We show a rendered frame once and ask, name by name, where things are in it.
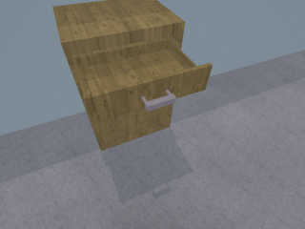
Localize handle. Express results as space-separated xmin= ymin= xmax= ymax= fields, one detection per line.
xmin=141 ymin=89 xmax=176 ymax=112

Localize cabinet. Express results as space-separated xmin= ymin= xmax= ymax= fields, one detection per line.
xmin=52 ymin=0 xmax=185 ymax=151

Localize drawer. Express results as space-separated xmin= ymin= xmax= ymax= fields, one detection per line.
xmin=73 ymin=39 xmax=213 ymax=124

